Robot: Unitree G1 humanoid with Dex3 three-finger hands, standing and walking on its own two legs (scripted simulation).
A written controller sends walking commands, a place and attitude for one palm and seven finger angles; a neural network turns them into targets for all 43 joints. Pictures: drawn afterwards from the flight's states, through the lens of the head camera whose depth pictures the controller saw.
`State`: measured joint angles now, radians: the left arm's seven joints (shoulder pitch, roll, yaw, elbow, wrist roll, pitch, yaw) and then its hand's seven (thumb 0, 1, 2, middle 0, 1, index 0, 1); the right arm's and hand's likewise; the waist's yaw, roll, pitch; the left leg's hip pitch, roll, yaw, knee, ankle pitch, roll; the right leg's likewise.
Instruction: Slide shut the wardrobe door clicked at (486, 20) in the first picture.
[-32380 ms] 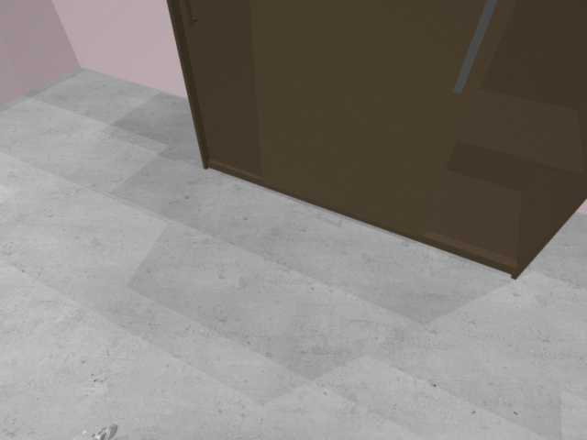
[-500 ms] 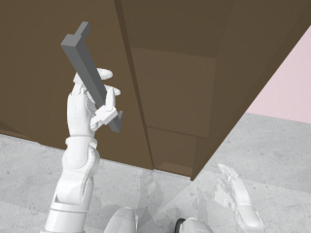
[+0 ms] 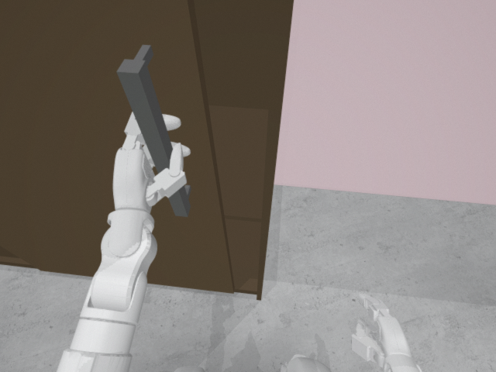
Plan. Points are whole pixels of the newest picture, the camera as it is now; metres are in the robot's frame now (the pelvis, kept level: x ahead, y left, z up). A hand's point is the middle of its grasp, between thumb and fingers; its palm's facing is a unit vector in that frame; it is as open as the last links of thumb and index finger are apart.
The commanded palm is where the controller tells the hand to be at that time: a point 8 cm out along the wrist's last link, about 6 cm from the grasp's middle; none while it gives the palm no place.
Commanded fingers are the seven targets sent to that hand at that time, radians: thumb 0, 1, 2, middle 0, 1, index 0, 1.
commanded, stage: step sideways, sliding the door along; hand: left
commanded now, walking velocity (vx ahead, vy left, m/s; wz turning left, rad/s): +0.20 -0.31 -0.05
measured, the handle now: (168, 148) +0.39 +0.16 +0.13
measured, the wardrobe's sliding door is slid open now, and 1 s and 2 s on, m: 0.08 0.00 0.00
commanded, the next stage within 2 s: stop walking and hold the door there in 0.52 s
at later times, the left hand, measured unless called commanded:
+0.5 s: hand (245, 174) +0.35 +0.04 +0.14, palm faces +0.33 -0.94 -0.03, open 6.3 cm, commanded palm +0.31 +0.01 +0.15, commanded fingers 0.00 0.90 0.90 -0.45 -1.40 -0.45 -1.40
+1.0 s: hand (240, 173) +0.35 +0.05 +0.14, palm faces +0.56 -0.78 -0.28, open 6.5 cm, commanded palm +0.31 +0.07 +0.13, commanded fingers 0.00 0.90 0.90 -0.45 -1.40 -0.45 -1.40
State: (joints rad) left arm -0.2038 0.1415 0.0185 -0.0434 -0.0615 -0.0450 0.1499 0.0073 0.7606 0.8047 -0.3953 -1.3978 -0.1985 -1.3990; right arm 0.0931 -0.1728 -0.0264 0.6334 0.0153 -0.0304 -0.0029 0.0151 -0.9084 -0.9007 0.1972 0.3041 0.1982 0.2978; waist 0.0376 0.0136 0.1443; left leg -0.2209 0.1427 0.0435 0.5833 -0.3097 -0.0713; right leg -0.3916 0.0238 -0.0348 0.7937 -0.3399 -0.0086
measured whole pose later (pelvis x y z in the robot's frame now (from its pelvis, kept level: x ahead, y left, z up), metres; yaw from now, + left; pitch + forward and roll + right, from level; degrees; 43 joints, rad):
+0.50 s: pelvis -0.02 -0.16 +0.01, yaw +1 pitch -2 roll +1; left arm -0.39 0.20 0.12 0.20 -0.12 -0.01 0.19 0.01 0.76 0.83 -0.35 -1.40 -0.17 -1.39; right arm 0.15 -0.19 -0.02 0.62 0.04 0.02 0.00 0.02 -0.91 -0.90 0.19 0.30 0.19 0.30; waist 0.08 -0.01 0.16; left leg -0.18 0.11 0.06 0.51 -0.28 -0.06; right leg -0.41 0.04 -0.02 0.95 -0.42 -0.02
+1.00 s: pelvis +0.02 -0.28 +0.01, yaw -4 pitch -3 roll +0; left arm -0.17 0.45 0.46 0.38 -0.06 -0.07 0.17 -0.13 0.60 0.83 -0.42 -1.32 -0.26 -1.39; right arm 0.18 -0.33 -0.06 0.67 0.07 -0.04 -0.07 0.01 -0.91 -0.90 0.19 0.30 0.20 0.30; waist 0.02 0.02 0.06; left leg -0.22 0.01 0.10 0.49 -0.22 0.03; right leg -0.21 0.02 -0.01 0.50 -0.24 -0.02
